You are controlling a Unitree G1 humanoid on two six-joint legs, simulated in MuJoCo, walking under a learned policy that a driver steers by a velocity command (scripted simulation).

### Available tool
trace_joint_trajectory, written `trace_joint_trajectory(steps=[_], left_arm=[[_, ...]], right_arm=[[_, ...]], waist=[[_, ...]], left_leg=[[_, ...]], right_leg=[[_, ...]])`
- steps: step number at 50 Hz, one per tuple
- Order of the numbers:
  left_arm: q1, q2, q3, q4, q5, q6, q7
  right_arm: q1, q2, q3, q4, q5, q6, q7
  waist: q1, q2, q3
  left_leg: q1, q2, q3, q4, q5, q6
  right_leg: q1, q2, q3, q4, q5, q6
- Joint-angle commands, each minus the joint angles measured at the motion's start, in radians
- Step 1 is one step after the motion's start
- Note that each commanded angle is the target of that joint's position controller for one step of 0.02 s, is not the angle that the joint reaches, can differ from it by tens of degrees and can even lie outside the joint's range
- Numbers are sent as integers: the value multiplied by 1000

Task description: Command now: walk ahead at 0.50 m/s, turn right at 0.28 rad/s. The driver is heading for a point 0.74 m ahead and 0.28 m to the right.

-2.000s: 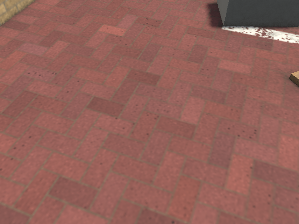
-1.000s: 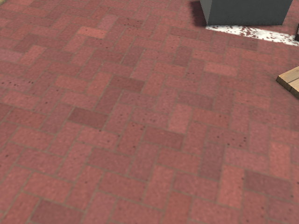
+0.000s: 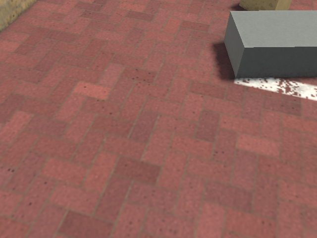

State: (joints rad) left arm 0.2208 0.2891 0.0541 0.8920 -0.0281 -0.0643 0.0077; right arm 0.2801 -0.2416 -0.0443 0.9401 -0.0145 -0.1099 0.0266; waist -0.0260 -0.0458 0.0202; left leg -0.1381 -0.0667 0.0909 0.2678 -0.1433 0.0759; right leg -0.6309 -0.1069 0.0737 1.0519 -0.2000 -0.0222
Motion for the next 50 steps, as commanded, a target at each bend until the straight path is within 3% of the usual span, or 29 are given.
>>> trace_joint_trajectory(steps=[1,5,10,13,14,15,16,17,18,19,20,21,22,24,27,30,34,37,38,39,40,41,42,43,44,45,47,50], left_arm=[[25,41,14,-44,4,3,0],[-96,19,4,-89,11,-6,-21],[-230,8,-6,-177,8,-7,-54],[-210,36,7,-211,5,-4,-74],[-154,58,19,-208,6,0,-75],[-31,94,42,-183,3,2,-73],[136,160,78,-143,2,6,-59],[231,276,109,-129,3,15,-36],[216,267,94,-155,6,6,-37],[204,194,74,-155,16,-1,-38],[146,154,63,-163,14,-7,-36],[72,126,54,-181,13,-9,-38],[19,96,44,-200,18,-10,-36],[-18,108,44,-222,26,-9,-29],[13,158,60,-218,24,-2,-7],[50,158,62,-213,7,27,13],[82,152,62,-208,6,57,30],[44,137,58,-231,11,66,40],[12,127,54,-245,9,66,40],[10,86,40,-268,20,62,37],[155,27,24,-266,34,58,33],[258,95,28,-263,16,57,25],[224,181,54,-237,6,71,26],[131,202,64,-246,4,91,30],[97,191,66,-250,5,112,36],[93,172,64,-260,5,124,36],[105,107,48,-271,4,126,28],[53,88,39,-297,14,105,16]], right_arm=[[-26,-141,-29,-46,-4,-16,-18],[-13,-156,-27,-38,3,-11,-34],[66,-177,-35,-4,17,23,-42],[33,-211,-45,-22,22,48,-51],[22,-225,-50,-31,22,56,-56],[6,-231,-52,-41,21,65,-62],[-1,-224,-47,-57,21,65,-65],[72,-125,-15,-99,-6,42,-53],[71,-88,5,-124,4,-5,-33],[-51,-165,-17,-153,43,-37,-17],[-99,-169,-16,-174,56,-52,-14],[-100,-162,-19,-165,38,-51,-21],[-87,-174,-30,-160,20,-40,-28],[-62,-162,-35,-170,4,-10,-33],[-99,-127,-29,-201,-7,13,-46],[-188,-100,-18,-234,-1,18,-44],[-277,-124,-22,-277,11,23,-29],[-231,-168,-40,-274,5,10,-22],[-182,-172,-43,-264,-1,1,-24],[-124,-212,-51,-264,-19,-5,-31],[-106,-252,-53,-278,-40,5,-42],[-55,-233,-58,-261,-19,28,-40],[-95,-172,-44,-289,0,40,-40],[-128,-138,-32,-300,-1,54,-44],[-166,-127,-25,-307,-4,67,-46],[-188,-136,-26,-303,-4,77,-48],[-193,-165,-38,-293,-5,82,-53],[-162,-190,-54,-284,11,69,-57]], waist=[[24,97,14],[-14,93,44],[-55,75,79],[-11,113,35],[25,136,-11],[94,136,-79],[175,96,-164],[143,-127,-275],[111,-168,-404],[154,-81,-317],[126,-25,-196],[75,59,-118],[38,55,-83],[-2,28,-53],[-4,13,-50],[34,-34,-90],[67,-63,-102],[34,-84,-104],[0,-80,-115],[-14,-15,-198],[55,216,-293],[64,359,-393],[43,215,-324],[24,148,-237],[30,121,-175],[45,138,-137],[50,218,-94],[20,209,-113]], left_leg=[[13,288,-133,-162,223,131],[34,270,-26,-182,225,94],[241,337,21,-105,331,83],[290,352,64,35,676,53],[286,348,80,134,841,41],[247,327,101,303,924,21],[92,282,113,546,795,-16],[-311,155,110,921,151,-74],[-567,-3,-104,1138,-449,-88],[-675,66,-203,1164,-388,-60],[-685,112,-185,1092,-293,-40],[-626,152,-176,995,-230,-45],[-551,180,-174,920,-192,-56],[-463,180,-159,858,-174,-95],[-430,129,-119,688,-69,-144],[-366,73,-115,467,112,-151],[-341,31,-152,300,166,-143],[-305,36,-190,206,103,-108],[-224,52,-176,124,192,-85],[-33,169,-251,128,424,-31],[247,410,-477,197,874,110],[346,574,-730,169,746,254],[268,515,-673,142,533,231],[182,441,-531,130,396,177],[79,388,-444,99,292,151],[-8,347,-387,52,98,134],[-116,276,-280,-39,-119,112],[-84,324,-266,-89,-223,138]], right_leg=[[-76,-13,58,-98,154,11],[-39,5,-15,-313,319,4],[-128,18,-70,-422,226,-28],[-26,74,-145,-439,83,-71],[68,112,-177,-430,36,-90],[231,155,-196,-458,40,-118],[506,155,-132,-517,90,-163],[885,-95,293,-525,73,-299],[1056,-250,768,-710,-30,-433],[1008,-215,657,-747,-38,-370],[862,-175,501,-754,15,-325],[699,-129,391,-768,106,-292],[584,-94,319,-791,186,-275],[450,-61,250,-806,435,-276],[363,-2,129,-768,706,-251],[357,50,101,-716,650,-185],[427,26,213,-650,472,-146],[502,10,329,-547,401,-131],[492,43,328,-480,362,-107],[424,106,284,-322,247,-68],[206,236,172,-83,-353,-5],[58,234,111,123,-562,33],[15,174,119,223,-482,69],[-9,148,80,259,-402,92],[-2,126,62,255,-351,106],[20,97,42,219,-294,105],[82,96,-43,118,-232,96],[102,58,-65,-32,-216,68]])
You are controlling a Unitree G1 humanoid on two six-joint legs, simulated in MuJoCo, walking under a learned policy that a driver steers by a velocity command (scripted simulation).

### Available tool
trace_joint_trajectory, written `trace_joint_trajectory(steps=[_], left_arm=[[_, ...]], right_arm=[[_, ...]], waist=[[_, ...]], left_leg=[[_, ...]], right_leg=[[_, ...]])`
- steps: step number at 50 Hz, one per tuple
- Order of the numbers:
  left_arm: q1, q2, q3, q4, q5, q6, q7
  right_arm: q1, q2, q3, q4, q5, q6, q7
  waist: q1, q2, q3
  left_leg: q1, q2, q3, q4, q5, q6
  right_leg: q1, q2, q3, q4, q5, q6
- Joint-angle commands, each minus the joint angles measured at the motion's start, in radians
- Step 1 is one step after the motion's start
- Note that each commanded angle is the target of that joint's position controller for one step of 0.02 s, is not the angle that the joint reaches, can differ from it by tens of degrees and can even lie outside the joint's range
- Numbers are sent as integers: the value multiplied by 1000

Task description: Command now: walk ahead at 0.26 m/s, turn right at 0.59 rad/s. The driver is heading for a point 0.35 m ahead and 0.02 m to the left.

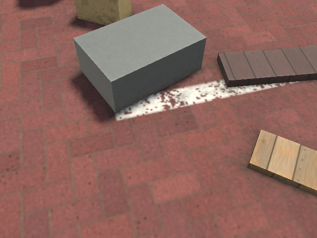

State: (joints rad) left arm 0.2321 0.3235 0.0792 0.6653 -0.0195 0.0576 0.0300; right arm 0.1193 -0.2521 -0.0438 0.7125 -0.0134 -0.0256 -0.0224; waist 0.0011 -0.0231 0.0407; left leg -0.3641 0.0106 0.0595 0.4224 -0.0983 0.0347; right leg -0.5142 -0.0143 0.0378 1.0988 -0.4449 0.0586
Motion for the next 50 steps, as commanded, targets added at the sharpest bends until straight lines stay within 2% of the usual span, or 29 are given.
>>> trace_joint_trajectory(steps=[1,6,8,9,10,11,12,13,14,16,17,20,23,26,28,30,32,33,34,35,36,38,39,41,43,46,48,49,50], left_arm=[[27,51,11,-76,9,-25,-11],[56,54,11,-48,10,-43,-33],[132,37,10,-4,10,-49,-39],[192,36,12,31,12,-53,-37],[261,58,17,53,12,-57,-32],[294,151,31,39,18,-61,-22],[256,225,48,10,30,-81,-26],[200,178,35,-4,29,-104,-26],[162,135,20,-5,23,-120,-27],[137,101,6,-6,17,-126,-27],[143,92,2,-3,22,-130,-23],[177,86,2,19,29,-136,-15],[198,91,4,42,32,-139,-12],[216,89,0,76,22,-128,-9],[231,106,3,98,15,-116,-7],[205,125,8,102,9,-111,-1],[157,137,9,98,3,-106,4],[183,115,0,87,21,-114,3],[335,-13,-39,83,44,-127,-14],[378,38,-33,144,14,-134,-23],[259,119,-8,119,-22,-129,-25],[114,91,-12,87,3,-104,-5],[129,79,-9,89,13,-83,5],[188,10,-25,111,18,-52,16],[185,-6,-32,115,28,-44,23],[161,16,-23,129,29,-36,15],[129,16,-18,125,48,-34,10],[106,23,-17,110,57,-36,12],[73,62,-14,85,57,-40,18]], right_arm=[[-2,-191,-60,-54,16,-20,-6],[-1,-221,-74,-36,39,-24,22],[-14,-207,-67,-24,51,-15,33],[-13,-174,-56,-18,46,-13,36],[-35,-105,-34,-25,32,-17,43],[-59,-21,-6,-59,7,-30,61],[-106,-121,-35,-88,36,-50,57],[-99,-170,-49,-82,54,-61,56],[-68,-176,-52,-62,48,-66,57],[-45,-169,-54,-31,17,-68,55],[-42,-152,-50,-21,19,-65,59],[-52,-108,-36,-14,31,-52,65],[-115,-81,-22,-37,41,-45,74],[-196,-49,-6,-73,26,-58,92],[-206,-51,-4,-84,22,-66,105],[-138,-90,-17,-72,14,-71,108],[65,-150,-44,-10,3,-77,93],[172,-212,-56,14,-6,-75,75],[229,-275,-57,25,-37,-64,62],[266,-193,-41,33,-14,-55,61],[181,-174,-37,19,3,-43,58],[27,-94,-10,14,16,-36,49],[-10,-84,-6,17,7,-35,48],[-69,-104,-14,25,-14,-30,51],[-74,-111,-19,38,-17,-30,48],[-90,-117,-19,53,-3,-10,37],[-96,-84,-4,65,0,2,35],[-75,-58,7,82,-3,5,35],[-47,-52,11,93,-6,8,34]], waist=[[-10,175,-140],[9,168,-126],[55,139,-112],[77,109,-103],[100,13,-87],[95,-221,-67],[99,-191,22],[72,-144,70],[46,-135,72],[31,-104,40],[30,-96,23],[42,-74,3],[70,-78,38],[88,-64,82],[85,-76,66],[38,-109,7],[-78,-107,-120],[-109,-45,-237],[-38,225,-430],[-83,200,-624],[-91,147,-486],[-33,46,-214],[8,61,-169],[56,124,-127],[51,145,-156],[50,134,-166],[55,130,-113],[52,110,-69],[26,43,-16]], left_leg=[[147,261,-227,-252,-284,182],[80,278,-164,-266,-356,167],[19,254,-122,-214,-438,135],[-40,216,-85,-144,-482,102],[-162,152,-6,53,-466,42],[-417,31,83,417,-481,-42],[-565,19,-52,549,-444,-21],[-607,65,-103,598,-326,-5],[-609,81,-110,590,-224,0],[-543,97,-105,542,-92,-20],[-514,90,-91,537,-29,-30],[-464,78,-78,463,105,-53],[-408,54,-71,337,186,-53],[-313,29,-10,188,213,-32],[-267,5,10,138,176,-10],[-186,-30,12,103,118,26],[65,-76,35,12,210,74],[362,46,-76,71,566,125],[787,381,-453,171,987,338],[832,441,-618,110,935,413],[690,372,-469,56,763,355],[349,271,-316,-41,526,272],[203,239,-270,-88,442,250],[10,197,-196,-148,351,234],[-8,192,-173,-156,303,232],[-51,180,-173,-180,-107,184],[-120,139,-170,-179,-402,112],[-137,113,-165,-162,-492,63],[-118,68,-137,-87,-484,16]], right_leg=[[8,-48,-29,-139,41,-27],[203,-25,-90,-393,76,-93],[341,6,-132,-564,157,-125],[433,31,-139,-621,140,-140],[542,-51,5,-713,42,-173],[630,-294,411,-853,-155,-275],[516,-384,622,-960,-301,-379],[512,-359,565,-975,-286,-362],[520,-320,474,-959,-169,-326],[520,-256,323,-959,54,-274],[519,-237,258,-964,165,-261],[524,-201,96,-962,366,-232],[494,-191,-2,-977,413,-215],[467,-184,-50,-936,615,-208],[513,-200,-50,-872,761,-204],[573,-210,-34,-769,977,-183],[578,-160,-60,-526,1145,-136],[401,-112,-70,-315,921,-93],[21,45,-59,132,13,-15],[-10,87,155,299,-261,0],[-52,19,155,293,-222,-6],[-59,-58,65,128,-115,1],[32,-80,58,40,-75,4],[190,-67,13,-137,-64,16],[258,-66,3,-270,6,12],[361,-53,-19,-420,235,-15],[419,-37,-36,-501,256,-39],[412,-61,-3,-576,249,-58],[344,-132,87,-695,201,-87]])
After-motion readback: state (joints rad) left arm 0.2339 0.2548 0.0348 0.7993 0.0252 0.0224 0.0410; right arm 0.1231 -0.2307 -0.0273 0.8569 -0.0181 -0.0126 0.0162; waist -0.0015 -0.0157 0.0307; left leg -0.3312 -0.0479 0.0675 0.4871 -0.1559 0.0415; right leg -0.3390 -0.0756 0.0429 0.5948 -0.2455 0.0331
